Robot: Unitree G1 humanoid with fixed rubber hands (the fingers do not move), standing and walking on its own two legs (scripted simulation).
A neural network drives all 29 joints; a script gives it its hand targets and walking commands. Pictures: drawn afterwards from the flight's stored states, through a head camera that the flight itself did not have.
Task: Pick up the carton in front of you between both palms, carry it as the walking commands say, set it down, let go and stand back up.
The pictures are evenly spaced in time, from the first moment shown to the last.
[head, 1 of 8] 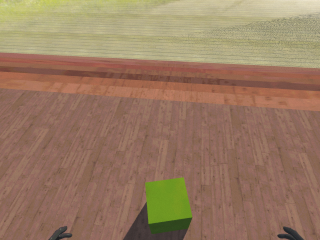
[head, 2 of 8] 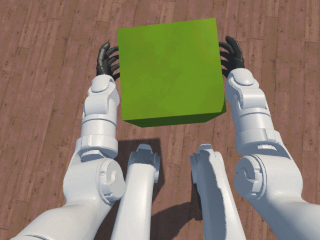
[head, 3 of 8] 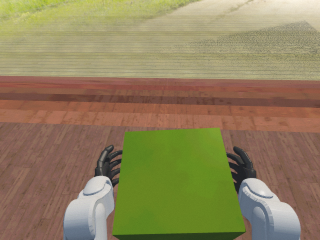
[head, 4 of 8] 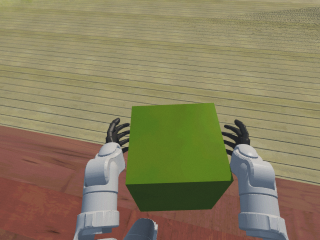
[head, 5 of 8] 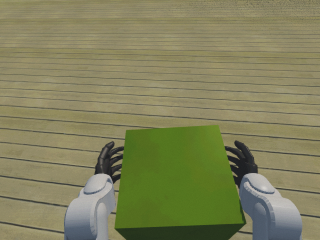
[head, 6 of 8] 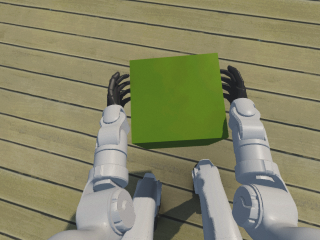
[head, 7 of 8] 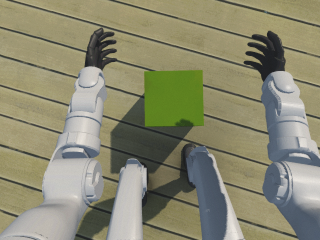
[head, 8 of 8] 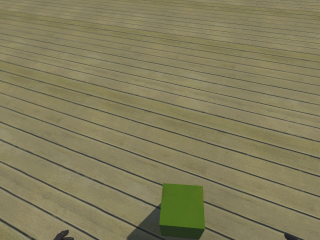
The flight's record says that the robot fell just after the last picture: no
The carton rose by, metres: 0.68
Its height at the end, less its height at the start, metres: -1.07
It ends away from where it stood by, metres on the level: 4.79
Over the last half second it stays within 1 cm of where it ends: yes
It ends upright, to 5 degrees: yes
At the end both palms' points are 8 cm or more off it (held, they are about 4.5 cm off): yes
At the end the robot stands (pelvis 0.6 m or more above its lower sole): yes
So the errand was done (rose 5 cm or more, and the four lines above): yes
